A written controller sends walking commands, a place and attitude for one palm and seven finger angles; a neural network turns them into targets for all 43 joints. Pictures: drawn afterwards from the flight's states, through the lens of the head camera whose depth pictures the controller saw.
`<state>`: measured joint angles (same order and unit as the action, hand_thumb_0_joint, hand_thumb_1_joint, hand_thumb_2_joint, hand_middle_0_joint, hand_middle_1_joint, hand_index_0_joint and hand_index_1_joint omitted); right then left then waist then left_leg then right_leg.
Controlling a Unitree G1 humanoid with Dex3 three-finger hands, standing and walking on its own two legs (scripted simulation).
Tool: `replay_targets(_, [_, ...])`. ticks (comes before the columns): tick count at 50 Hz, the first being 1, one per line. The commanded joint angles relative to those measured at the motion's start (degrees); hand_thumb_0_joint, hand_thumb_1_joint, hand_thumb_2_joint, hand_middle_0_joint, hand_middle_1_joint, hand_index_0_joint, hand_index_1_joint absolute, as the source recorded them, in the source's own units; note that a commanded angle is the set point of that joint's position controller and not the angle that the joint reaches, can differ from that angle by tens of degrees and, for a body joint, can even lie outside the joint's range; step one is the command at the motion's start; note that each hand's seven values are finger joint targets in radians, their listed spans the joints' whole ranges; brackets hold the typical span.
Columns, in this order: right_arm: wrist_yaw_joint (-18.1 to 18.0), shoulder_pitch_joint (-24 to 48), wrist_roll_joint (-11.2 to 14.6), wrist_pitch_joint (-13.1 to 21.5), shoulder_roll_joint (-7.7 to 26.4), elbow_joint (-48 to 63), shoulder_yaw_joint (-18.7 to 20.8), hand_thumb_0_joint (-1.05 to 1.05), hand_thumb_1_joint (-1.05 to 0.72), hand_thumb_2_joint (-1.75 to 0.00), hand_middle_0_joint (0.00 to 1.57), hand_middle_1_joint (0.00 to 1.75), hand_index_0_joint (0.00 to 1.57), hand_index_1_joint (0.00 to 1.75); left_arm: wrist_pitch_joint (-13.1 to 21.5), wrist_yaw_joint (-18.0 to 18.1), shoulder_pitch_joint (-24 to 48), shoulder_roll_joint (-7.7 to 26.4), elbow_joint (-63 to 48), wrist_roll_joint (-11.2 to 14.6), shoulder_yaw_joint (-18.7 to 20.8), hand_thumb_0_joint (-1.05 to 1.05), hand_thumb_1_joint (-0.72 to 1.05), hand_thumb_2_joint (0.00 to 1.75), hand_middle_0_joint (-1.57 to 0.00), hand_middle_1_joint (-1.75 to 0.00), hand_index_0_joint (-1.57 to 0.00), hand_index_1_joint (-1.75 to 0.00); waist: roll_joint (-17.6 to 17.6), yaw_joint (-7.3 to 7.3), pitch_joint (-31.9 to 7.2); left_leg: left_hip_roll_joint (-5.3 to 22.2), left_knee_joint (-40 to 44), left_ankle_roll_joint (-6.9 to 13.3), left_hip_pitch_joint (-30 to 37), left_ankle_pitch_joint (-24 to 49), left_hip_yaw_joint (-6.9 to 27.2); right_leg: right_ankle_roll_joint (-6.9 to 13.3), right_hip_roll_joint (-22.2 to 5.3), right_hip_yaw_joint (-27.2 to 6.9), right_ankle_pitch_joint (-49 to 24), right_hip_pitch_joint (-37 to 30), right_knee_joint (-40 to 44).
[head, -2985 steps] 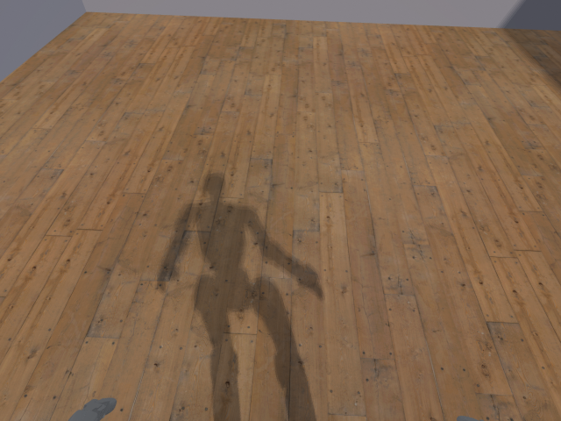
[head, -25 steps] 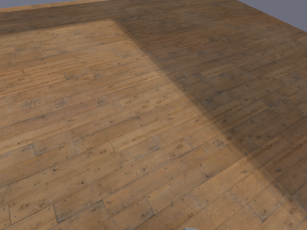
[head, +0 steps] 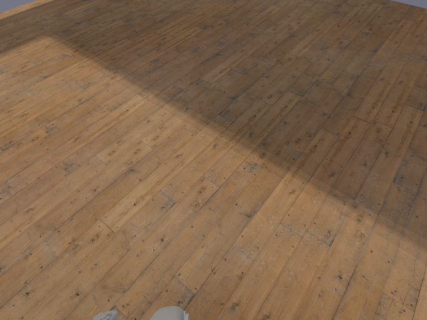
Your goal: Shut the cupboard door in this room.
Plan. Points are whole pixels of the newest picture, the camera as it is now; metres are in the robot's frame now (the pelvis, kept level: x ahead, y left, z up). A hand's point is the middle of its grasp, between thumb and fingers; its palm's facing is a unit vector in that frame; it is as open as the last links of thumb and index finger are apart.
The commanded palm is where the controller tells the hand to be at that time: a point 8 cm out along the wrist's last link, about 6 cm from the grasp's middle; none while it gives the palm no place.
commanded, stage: turn to face it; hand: left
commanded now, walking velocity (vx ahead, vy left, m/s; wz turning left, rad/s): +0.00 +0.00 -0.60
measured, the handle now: out of the picture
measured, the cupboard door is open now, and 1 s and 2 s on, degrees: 45 45 45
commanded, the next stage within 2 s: none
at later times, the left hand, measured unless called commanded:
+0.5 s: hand (121, 310) +0.16 +0.21 -0.16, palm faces -0.25 -0.94 -0.21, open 7.4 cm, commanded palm none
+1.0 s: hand (151, 294) +0.20 +0.16 -0.18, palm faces -0.50 -0.85 -0.19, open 7.4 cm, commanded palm none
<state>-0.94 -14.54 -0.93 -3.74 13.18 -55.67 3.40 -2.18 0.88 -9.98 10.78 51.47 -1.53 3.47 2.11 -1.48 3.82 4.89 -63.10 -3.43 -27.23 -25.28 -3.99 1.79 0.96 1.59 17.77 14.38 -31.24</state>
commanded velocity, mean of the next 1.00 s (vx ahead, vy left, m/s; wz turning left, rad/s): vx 0.00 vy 0.00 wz -0.60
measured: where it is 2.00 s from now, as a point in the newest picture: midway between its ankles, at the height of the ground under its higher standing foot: outside the picture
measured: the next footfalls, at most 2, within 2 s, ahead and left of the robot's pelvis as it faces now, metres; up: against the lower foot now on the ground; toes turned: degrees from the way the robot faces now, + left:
left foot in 0.22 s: +0.07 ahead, +0.15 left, +0.00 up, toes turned -4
right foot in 0.60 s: +0.01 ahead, -0.11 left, +0.00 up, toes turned -26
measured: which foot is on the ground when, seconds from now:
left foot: up 0.00-0.20, down 0.22-0.60, up 0.62-0.98, down 1.00-1.00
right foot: down 0.00-0.22, up 0.24-0.58, down 0.60-1.00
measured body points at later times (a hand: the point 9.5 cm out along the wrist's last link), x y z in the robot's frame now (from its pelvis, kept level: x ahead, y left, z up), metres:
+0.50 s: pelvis +0.01 +0.03 +0.01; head +0.07 +0.03 +0.45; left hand +0.18 +0.26 -0.14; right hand +0.02 -0.23 -0.13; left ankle +0.04 +0.15 -0.73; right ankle -0.04 -0.09 -0.68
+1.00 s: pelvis +0.04 +0.03 -0.01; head +0.09 +0.02 +0.44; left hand +0.22 +0.20 -0.16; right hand -0.01 -0.25 -0.13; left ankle +0.10 +0.12 -0.74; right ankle -0.03 -0.09 -0.73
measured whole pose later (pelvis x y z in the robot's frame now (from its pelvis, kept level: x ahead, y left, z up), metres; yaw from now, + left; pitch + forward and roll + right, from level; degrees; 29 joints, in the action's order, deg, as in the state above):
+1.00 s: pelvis +0.04 +0.03 -0.01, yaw -33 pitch +2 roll -1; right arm -1.0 -9.3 -0.4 -1.2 12.8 -49.8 2.0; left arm -3.3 -0.6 -12.0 12.9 51.4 -1.4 3.6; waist -2.2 0.8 3.4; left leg 1.7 -33.9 -2.0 -18.8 -17.3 -2.1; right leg -0.5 2.9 -6.1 16.8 19.5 -34.2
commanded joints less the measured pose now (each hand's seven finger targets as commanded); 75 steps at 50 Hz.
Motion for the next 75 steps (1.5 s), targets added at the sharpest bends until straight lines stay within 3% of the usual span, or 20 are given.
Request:
replay_targets(1, [-0.2, -0.4, -0.1, 1.7, 3.0, 5.5, 1.1, 0.0, -0.9, -0.9, 0.2, 0.3, 0.2, 0.3, 1.3, 0.4, 0.2, 11.4, -4.1, 0.0, 2.9, 0.0, 0.9, 0.9, -0.2, -0.3, -0.2, -0.3, -8.7, 0.63, -4.4, -0.3, 4.2, -1.6, -3.3, 2.4, 2.5, 8.7, -13.6, -13.4, -25.4, -5.0, 10.9])
replay_targets(9, [-1.0, -3.1, 0.6, 3.6, 4.1, 6.4, 0.8, 0.0, -0.9, -0.9, 0.2, 0.3, 0.2, 0.3, 0.3, -0.3, 1.6, 12.1, -4.6, 0.5, 3.6, 0.0, 0.9, 0.9, -0.2, -0.3, -0.2, -0.3, -11.1, -0.71, -8.3, -3.6, 37.2, -0.8, 15.6, 13.8, 1.1, 4.0, -8.9, -16.7, -27.3, 0.1, 0.5])
replay_targets(11, [-1.3, -5.2, -0.5, 4.6, 12.7, 6.7, 2.2, 0.0, -0.9, -0.9, 0.2, 0.3, 0.2, 0.3, -0.1, -0.8, -1.1, 6.0, -6.3, 1.4, 2.4, 0.0, 0.9, 0.9, -0.2, -0.3, -0.2, -0.3, 13.6, -0.82, -11.3, 17.2, 44.0, 6.9, 29.2, 31.3, 20.5, -2.2, 2.5, -5.9, 9.3, 16.7, -15.6])
replay_targets(12, [-1.6, -6.7, -0.9, 4.1, 13.6, 6.9, 2.3, 0.0, -0.9, -0.9, 0.2, 0.3, 0.2, 0.3, -0.2, -0.8, 1.0, 7.4, -6.8, 0.8, 2.3, 0.0, 0.9, 0.9, -0.2, -0.3, -0.2, -0.3, 13.0, -2.25, -10.0, 23.1, 43.9, 12.2, 25.3, 36.1, 22.8, -2.8, 1.3, -4.2, 19.8, 16.5, -28.4])
replay_targets(17, [-1.9, 2.0, -1.2, 4.0, 8.7, 9.2, 0.8, 0.0, -0.9, -0.9, 0.2, 0.3, 0.2, 0.3, -1.1, -2.7, 1.4, 7.0, -5.8, 0.4, 2.9, 0.0, 0.9, 0.9, -0.2, -0.3, -0.2, -0.3, 7.8, 1.11, -3.6, 14.8, 42.8, 10.8, 20.1, 37.5, 6.7, -4.8, -2.8, -2.2, 10.4, 17.8, -34.6])
replay_targets(25, [-0.9, -0.1, -0.9, 3.4, 11.0, 7.6, 2.3, 0.0, -0.9, -0.9, 0.2, 0.3, 0.2, 0.3, -0.7, -3.2, 2.3, 5.8, -6.7, 0.4, 1.9, 0.0, 0.9, 0.9, -0.2, -0.3, -0.2, -0.3, 11.2, -0.45, -6.9, 15.9, 37.8, 10.0, 23.2, 36.3, -0.5, -3.6, -1.8, 3.9, 6.8, 8.1, -12.1])
replay_targets(28, [-0.4, 2.7, -0.3, 3.1, 11.4, 8.0, 2.7, 0.0, -0.9, -0.9, 0.2, 0.3, 0.2, 0.3, 0.1, -3.0, -4.3, 8.2, -4.4, 0.2, 2.7, 0.0, 0.9, 0.9, -0.2, -0.3, -0.2, -0.3, 5.4, 3.66, -8.3, 12.9, 27.5, 4.9, 15.1, 26.3, -4.9, -1.9, -1.5, 4.0, -8.1, -5.8, 4.2])
replay_targets(30, [0.1, 5.4, 0.1, 2.8, 4.3, 11.7, 1.0, 0.0, -0.9, -0.9, 0.2, 0.3, 0.2, 0.3, 1.4, -1.5, -9.6, 18.3, -2.6, -0.3, 4.4, 0.0, 0.9, 0.9, -0.2, -0.3, -0.2, -0.3, -22.4, 6.57, -7.2, -0.4, 4.0, -0.9, -7.3, -12.1, -6.6, 7.6, -21.9, -24.8, -36.8, -15.7, 11.1])
replay_targets(32, [-0.5, 6.9, 0.3, 1.4, 5.8, 11.5, 1.1, 0.0, -0.9, -0.9, 0.2, 0.3, 0.2, 0.3, 0.9, -0.4, -7.5, 16.7, -3.1, 0.3, 4.1, 0.0, 0.9, 0.9, -0.2, -0.3, -0.2, -0.3, -15.4, 5.4, -4.8, 1.4, -5.7, 0.0, -9.8, -7.3, 4.1, 11.3, -21.4, -22.9, -24.1, -9.0, 13.5])
replay_targets(37, [0.2, 3.3, -0.1, 1.7, 5.6, 8.4, 1.0, 0.0, -0.9, -0.9, 0.2, 0.3, 0.2, 0.3, 1.5, -0.2, 0.0, 12.6, -5.4, 0.3, 2.7, 0.0, 0.9, 0.9, -0.2, -0.3, -0.2, -0.3, -11.1, 1.13, -6.6, 0.5, -0.5, -1.6, -4.7, 3.4, 3.3, 8.0, -13.4, -13.9, -25.7, -5.8, 10.5])
replay_targets(44, [-0.2, 5.5, 0.4, 2.4, 4.4, 9.7, 0.6, 0.0, -0.9, -0.9, 0.2, 0.3, 0.2, 0.3, 1.0, -0.5, -2.3, 14.1, -4.4, -0.2, 3.3, 0.0, 0.9, 0.9, -0.2, -0.3, -0.2, -0.3, -10.2, 2.83, -6.6, -2.6, 17.0, -1.2, 1.7, 1.0, 2.6, 9.5, -13.4, -20.4, -23.4, -3.9, 9.1])
replay_targets(47, [-0.8, 0.3, 0.7, 3.0, 4.7, 8.4, 0.6, 0.0, -0.9, -0.9, 0.2, 0.3, 0.2, 0.3, 0.5, -0.5, 0.4, 13.7, -4.7, 0.2, 3.3, 0.0, 0.9, 0.9, -0.2, -0.3, -0.2, -0.3, -10.5, 0.04, -7.2, -3.9, 31.0, -0.6, 12.5, 8.6, 2.4, 6.3, -11.3, -21.3, -22.0, 2.2, 5.0])
replay_targets(48, [-1.0, -2.3, 0.6, 3.6, 5.9, 7.4, 0.7, 0.0, -0.9, -0.9, 0.2, 0.3, 0.2, 0.3, 0.2, -0.6, 1.6, 12.3, -5.1, 0.6, 3.0, 0.0, 0.9, 0.9, -0.2, -0.3, -0.2, -0.3, -8.0, -1.38, -8.3, -2.4, 38.2, -0.2, 19.7, 13.3, 2.8, 3.5, -8.1, -18.8, -17.1, 6.7, 2.1])
replay_targets(50, [-1.2, -3.5, -0.4, 4.0, 14.5, 8.3, 2.3, 0.0, -0.9, -0.9, 0.2, 0.3, 0.2, 0.3, 0.0, -1.3, -0.4, 7.3, -6.7, 1.2, 1.8, 0.0, 0.9, 0.9, -0.2, -0.3, -0.2, -0.3, 17.8, -1.1, -8.3, 20.3, 47.9, 8.7, 24.8, 19.1, 24.7, -2.6, 3.1, -4.6, 16.9, 19.0, -20.2])
replay_targets(51, [-1.4, -3.1, -1.0, 3.7, 14.4, 8.9, 1.9, 0.0, -0.9, -0.9, 0.2, 0.3, 0.2, 0.3, -0.4, -1.5, 1.4, 9.1, -7.0, 0.6, 2.2, 0.0, 0.9, 0.9, -0.2, -0.3, -0.2, -0.3, 10.8, -1.64, -6.4, 23.2, 47.8, 12.5, 18.6, 20.2, 24.6, -2.6, 0.5, -5.7, 17.9, 17.3, -29.7])
replay_targets(56, [-1.9, 2.3, -1.0, 4.3, 8.9, 9.8, 0.5, 0.0, -0.9, -0.9, 0.2, 0.3, 0.2, 0.3, -1.1, -3.0, -0.1, 7.7, -4.5, 0.3, 2.8, 0.0, 0.9, 0.9, -0.2, -0.3, -0.2, -0.3, 6.8, 1.56, -4.6, 13.7, 43.3, 9.8, 20.2, 36.0, 6.0, -5.2, -2.2, -2.6, 7.4, 18.8, -37.3])
replay_targets(68, [-0.6, -0.5, -0.6, 3.5, 11.9, 6.6, 2.6, 0.0, -0.9, -0.9, 0.2, 0.3, 0.2, 0.3, -0.1, -3.1, 0.7, 6.6, -5.1, 0.5, 1.9, 0.0, 0.9, 0.9, -0.2, -0.3, -0.2, -0.3, 9.1, 1.13, -7.9, 15.1, 32.6, 7.1, 21.6, 35.8, -3.7, -2.6, -0.9, 5.2, -1.2, 1.7, -1.3])
replay_targets(69, [-0.4, 0.2, -0.2, 3.4, 11.7, 6.8, 2.8, 0.0, -0.9, -0.9, 0.2, 0.3, 0.2, 0.3, 0.4, -2.9, -3.0, 8.2, -4.0, 0.3, 2.3, 0.0, 0.9, 0.9, -0.2, -0.3, -0.2, -0.3, 5.6, 3.19, -9.2, 13.3, 26.9, 4.7, 17.5, 32.1, -5.6, -1.7, -1.6, 4.1, -8.8, -5.5, 5.7])
replay_targets(71, [0.1, 4.7, 0.2, 3.0, 4.7, 11.0, 0.8, 0.0, -0.9, -0.9, 0.2, 0.3, 0.2, 0.3, 1.5, -1.2, -9.9, 18.5, -1.6, 0.0, 4.1, 0.0, 0.9, 0.9, -0.2, -0.3, -0.2, -0.3, -21.2, 6.95, -8.5, 0.0, 4.4, -1.2, -7.7, -12.1, -7.2, 8.0, -22.4, -24.2, -42.7, -18.3, 9.5])
replay_targets(75, [-0.4, 5.7, 0.1, 1.9, 7.1, 9.4, 1.0, 0.0, -0.9, -0.9, 0.2, 0.3, 0.2, 0.3, 1.1, 0.3, -1.7, 14.0, -3.5, 0.7, 3.0, 0.0, 0.9, 0.9, -0.2, -0.3, -0.2, -0.3, -15.7, 3.26, -4.7, 2.5, -5.6, -1.4, -11.0, -1.2, 4.4, 9.3, -16.8, -17.9, -32.2, -11.0, 10.4])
